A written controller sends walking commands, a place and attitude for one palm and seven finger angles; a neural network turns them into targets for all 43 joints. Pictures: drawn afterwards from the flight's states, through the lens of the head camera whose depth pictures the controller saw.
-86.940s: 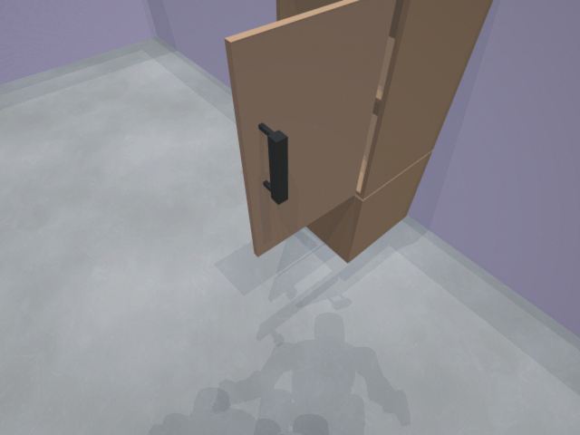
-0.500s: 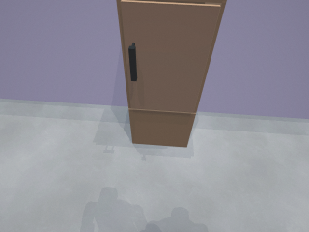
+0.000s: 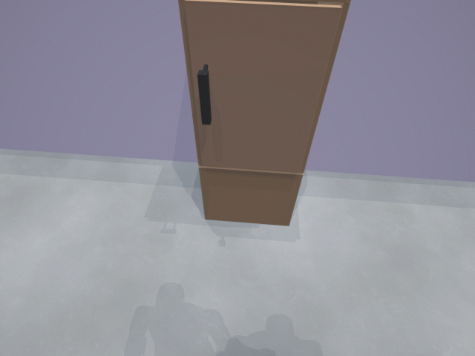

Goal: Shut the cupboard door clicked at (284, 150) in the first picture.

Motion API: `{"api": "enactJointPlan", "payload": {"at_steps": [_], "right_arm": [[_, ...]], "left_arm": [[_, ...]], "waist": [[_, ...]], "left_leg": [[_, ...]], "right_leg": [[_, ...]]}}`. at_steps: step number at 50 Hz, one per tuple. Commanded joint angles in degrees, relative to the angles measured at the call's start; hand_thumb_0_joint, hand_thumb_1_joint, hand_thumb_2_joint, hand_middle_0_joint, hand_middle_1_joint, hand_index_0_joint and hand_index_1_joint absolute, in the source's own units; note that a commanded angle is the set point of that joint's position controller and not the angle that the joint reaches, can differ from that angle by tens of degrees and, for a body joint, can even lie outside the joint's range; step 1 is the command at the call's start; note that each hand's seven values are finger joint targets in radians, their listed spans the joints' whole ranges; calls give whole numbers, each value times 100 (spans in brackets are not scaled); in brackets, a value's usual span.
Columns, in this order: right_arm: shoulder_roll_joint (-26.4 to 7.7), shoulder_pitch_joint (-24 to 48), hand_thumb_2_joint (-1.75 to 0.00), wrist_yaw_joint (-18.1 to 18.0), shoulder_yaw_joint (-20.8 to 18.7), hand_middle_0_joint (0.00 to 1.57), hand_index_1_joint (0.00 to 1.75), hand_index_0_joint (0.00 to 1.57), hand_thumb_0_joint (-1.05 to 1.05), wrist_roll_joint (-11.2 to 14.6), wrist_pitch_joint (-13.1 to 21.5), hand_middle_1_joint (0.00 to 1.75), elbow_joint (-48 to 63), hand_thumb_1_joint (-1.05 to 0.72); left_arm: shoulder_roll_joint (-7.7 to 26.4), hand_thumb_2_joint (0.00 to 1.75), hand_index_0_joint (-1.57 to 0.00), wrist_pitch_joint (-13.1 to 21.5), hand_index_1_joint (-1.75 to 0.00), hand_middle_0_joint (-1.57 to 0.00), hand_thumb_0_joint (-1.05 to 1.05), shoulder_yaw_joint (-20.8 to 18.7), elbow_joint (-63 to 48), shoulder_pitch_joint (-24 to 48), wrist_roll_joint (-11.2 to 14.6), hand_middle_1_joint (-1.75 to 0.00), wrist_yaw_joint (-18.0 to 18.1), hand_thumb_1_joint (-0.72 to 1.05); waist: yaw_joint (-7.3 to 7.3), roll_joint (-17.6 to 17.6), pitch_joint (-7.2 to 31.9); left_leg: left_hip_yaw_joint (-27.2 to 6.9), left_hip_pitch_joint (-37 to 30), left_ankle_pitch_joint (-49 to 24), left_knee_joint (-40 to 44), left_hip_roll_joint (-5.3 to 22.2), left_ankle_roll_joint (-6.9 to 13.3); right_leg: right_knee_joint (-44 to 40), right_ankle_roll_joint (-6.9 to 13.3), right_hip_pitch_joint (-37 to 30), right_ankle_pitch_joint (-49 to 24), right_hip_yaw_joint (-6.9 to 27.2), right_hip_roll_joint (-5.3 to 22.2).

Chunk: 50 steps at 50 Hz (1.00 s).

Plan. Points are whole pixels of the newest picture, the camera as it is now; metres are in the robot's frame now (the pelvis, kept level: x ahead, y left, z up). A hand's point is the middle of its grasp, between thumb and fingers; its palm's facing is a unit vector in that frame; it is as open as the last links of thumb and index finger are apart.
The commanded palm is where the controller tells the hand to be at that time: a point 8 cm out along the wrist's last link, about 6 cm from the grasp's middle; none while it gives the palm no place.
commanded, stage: stand and wait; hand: left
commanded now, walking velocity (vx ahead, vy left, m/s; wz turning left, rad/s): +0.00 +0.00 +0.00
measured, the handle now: (206, 95) +0.83 +0.14 -0.01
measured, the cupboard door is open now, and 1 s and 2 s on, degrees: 0 0 0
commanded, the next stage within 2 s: none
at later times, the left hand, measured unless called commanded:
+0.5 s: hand out of the picture +0.03 +0.20 -0.17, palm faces +0.01 -0.97 -0.25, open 7.3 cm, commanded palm none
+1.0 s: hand out of the picture +0.02 +0.18 -0.17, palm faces +0.02 -0.97 -0.23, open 7.3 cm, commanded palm none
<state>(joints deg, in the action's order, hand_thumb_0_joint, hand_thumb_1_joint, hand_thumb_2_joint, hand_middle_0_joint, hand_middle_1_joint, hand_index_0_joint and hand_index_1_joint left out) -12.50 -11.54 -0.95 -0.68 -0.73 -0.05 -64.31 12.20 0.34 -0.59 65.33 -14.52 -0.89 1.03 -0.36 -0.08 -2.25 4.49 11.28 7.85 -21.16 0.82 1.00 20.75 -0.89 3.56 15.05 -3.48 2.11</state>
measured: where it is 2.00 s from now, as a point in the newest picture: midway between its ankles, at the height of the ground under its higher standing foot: outside the picture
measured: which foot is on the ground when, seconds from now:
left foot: down 0.00-1.00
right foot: down 0.00-1.00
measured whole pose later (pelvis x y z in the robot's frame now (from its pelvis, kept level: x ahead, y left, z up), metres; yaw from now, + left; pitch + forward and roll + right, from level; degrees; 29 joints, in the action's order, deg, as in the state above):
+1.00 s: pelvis +0.02 -0.01 +0.00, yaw +0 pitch -2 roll +0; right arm -11.8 -12.0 -1.3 0.1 -0.7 0.0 -65.2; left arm 11.8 0.5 -0.4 65.8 -15.0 -0.7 1.4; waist -0.2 0.3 -2.2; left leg 3.8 9.3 8.9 -20.3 1.2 0.1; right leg 18.0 -0.3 0.5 15.4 -4.1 1.5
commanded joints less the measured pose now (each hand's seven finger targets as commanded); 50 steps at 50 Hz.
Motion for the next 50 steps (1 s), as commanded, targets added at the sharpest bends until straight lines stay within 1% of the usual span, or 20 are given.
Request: {"api": "enactJointPlan", "payload": {"at_steps": [1, 4, 5, 8, 13, 16, 18, 19, 23, 26, 28, 32, 34, 38, 39, 42, 43, 45, 49, 50], "right_arm": [[-826, -37, -90, -73, -121, 20, 30, 20, 0, -7, 77, 30, 213, -90], [-854, -12, -90, -73, -122, 20, 30, 20, 0, -9, 71, 30, 211, -90], [-876, -13, -90, -72, -122, 20, 30, 20, 0, -10, 76, 30, 215, -90], [-915, 18, -90, -72, -119, 20, 30, 20, 0, 1, 86, 30, 228, -90], [-935, 42, -90, -77, -105, 20, 30, 20, 0, 1, 86, 30, 227, -90], [-902, 33, -90, -74, -102, 20, 30, 20, 0, -10, 79, 30, 203, -90], [-922, 39, -90, -75, -103, 20, 30, 20, 0, 1, 75, 30, 209, -90], [-892, 41, -90, -75, -97, 20, 30, 20, 0, -10, 73, 30, 196, -90], [-931, 12, -90, -78, -96, 20, 30, 20, 0, 4, 75, 30, 196, -90], [-876, -17, -90, -84, -86, 20, 30, 20, 0, -9, 79, 30, 172, -90], [-883, -10, -90, -86, -88, 20, 30, 20, 0, 6, 77, 30, 176, -90], [-850, -56, -90, -91, -77, 20, 30, 20, 0, -5, 78, 30, 152, -90], [-813, -57, -90, -92, -80, 20, 30, 20, 0, -3, 75, 30, 150, -90], [-828, -87, -90, -94, -76, 20, 30, 20, 0, 9, 69, 30, 149, -90], [-780, -89, -90, -97, -76, 20, 30, 20, 0, -1, 68, 30, 130, -90], [-759, -119, -90, -103, -68, 20, 30, 20, 0, -5, 72, 30, 127, -90], [-779, -130, -90, -105, -73, 20, 30, 20, 0, 11, 72, 30, 145, -90], [-736, -157, -90, -108, -65, 20, 30, 20, 0, -5, 69, 30, 122, -90], [-681, -170, -90, -108, -58, 20, 30, 20, 0, -1, 59, 30, 110, -90], [-677, -193, -90, -107, -57, 20, 30, 20, 0, -5, 61, 30, 101, -90]], "left_arm": [[844, 90, -20, 61, -30, -20, 0, -168, -186, -187, -12, -30, 38, 90], [860, 90, -20, 64, -30, -20, 0, -168, -197, -128, -12, -30, 39, 90], [877, 90, -20, 63, -30, -20, 0, -173, -205, -105, -13, -30, 37, 90], [923, 90, -20, 76, -30, -20, 0, -183, -212, -123, -12, -30, 38, 90], [938, 90, -20, 76, -30, -20, 0, -187, -218, -91, -9, -30, 40, 90], [915, 90, -20, 66, -30, -20, 0, -172, -209, -68, -6, -30, 42, 90], [935, 90, -20, 72, -30, -20, 0, -177, -215, -89, -6, -30, 42, 90], [901, 90, -20, 62, -30, -20, 0, -169, -198, -73, -7, -30, 43, 90], [939, 90, -20, 74, -30, -20, 0, -174, -198, -115, -5, -30, 45, 90], [887, 90, -20, 67, -30, -20, 0, -165, -178, -103, 0, -30, 50, 90], [899, 90, -20, 75, -30, -20, 0, -169, -168, -169, -1, -30, 51, 90], [861, 90, -20, 65, -30, -20, 0, -159, -158, -176, 2, -30, 54, 90], [844, 90, -20, 71, -30, -20, 0, -157, -144, -199, 0, -30, 61, 90], [836, 90, -20, 77, -30, -20, 0, -153, -155, -276, 3, -30, 67, 90], [800, 90, -20, 72, -30, -20, 0, -145, -140, -252, 4, -30, 69, 90], [769, 90, -20, 70, -30, -20, 0, -143, -128, -296, 5, -30, 71, 90], [790, 90, -20, 79, -30, -20, 0, -155, -134, -317, 0, -30, 74, 90], [743, 90, -20, 67, -30, -20, 0, -146, -135, -297, 2, -30, 77, 90], [702, 90, -20, 58, -30, -20, 0, -135, -116, -351, 3, -30, 79, 90], [703, 90, -20, 61, -30, -20, 0, -136, -121, -366, 6, -30, 78, 90]], "waist": [[13, -54, -70], [-1, 47, -95], [2, -31, -68], [25, -20, 55], [32, 19, 35], [12, -42, 4], [27, 40, -17], [16, -13, -71], [24, 60, 18], [18, -6, -8], [31, 69, 3], [20, -28, -1], [21, 53, -12], [28, 72, -17], [15, -6, -47], [21, 18, -37], [25, 99, 2], [16, -1, -76], [21, 21, -198], [22, 9, -126]], "left_leg": [[-658, -449, -495, 328, 592, 55], [-667, -451, -509, 334, 599, 47], [-659, -442, -542, 343, 597, 43], [-667, -535, -708, 313, 606, 53], [-669, -562, -835, 305, 615, 48], [-655, -535, -727, 339, 606, 32], [-659, -554, -774, 328, 617, 39], [-642, -532, -716, 340, 612, 32], [-649, -584, -812, 320, 616, 37], [-642, -558, -863, 322, 609, 32], [-636, -617, -886, 302, 619, 41], [-627, -579, -860, 312, 602, 30], [-615, -600, -901, 293, 614, 36], [-615, -601, -899, 274, 606, 35], [-603, -572, -867, 270, 599, 26], [-608, -585, -920, 267, 593, 31], [-621, -618, -990, 240, 602, 41], [-601, -550, -938, 259, 592, 28], [-607, -510, -831, 278, 588, 31], [-601, -527, -872, 261, 582, 28]], "right_leg": [[-544, 287, 603, -613, 452, 489], [-576, 285, 592, -623, 444, 488], [-571, 280, 546, -642, 451, 491], [-583, 283, 475, -771, 447, 499], [-601, 279, 426, -900, 432, 505], [-626, 280, 416, -814, 445, 511], [-639, 283, 433, -847, 428, 507], [-649, 277, 441, -792, 411, 517], [-649, 286, 395, -897, 436, 505], [-631, 281, 352, -954, 417, 504], [-653, 286, 380, -979, 407, 512], [-653, 281, 328, -954, 419, 513], [-640, 287, 353, -1048, 394, 521], [-655, 287, 347, -1065, 406, 505], [-661, 289, 342, -1053, 399, 518], [-639, 287, 320, -1113, 398, 514], [-640, 291, 314, -1192, 399, 501], [-637, 288, 304, -1133, 390, 506], [-676, 286, 373, -999, 371, 510], [-657, 287, 323, -1052, 380, 504]]}}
